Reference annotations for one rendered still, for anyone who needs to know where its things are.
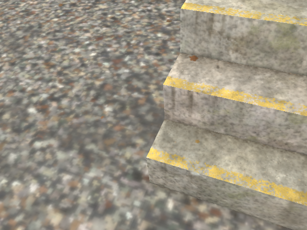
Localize stairs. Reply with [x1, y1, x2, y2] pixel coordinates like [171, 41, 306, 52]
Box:
[146, 0, 307, 230]

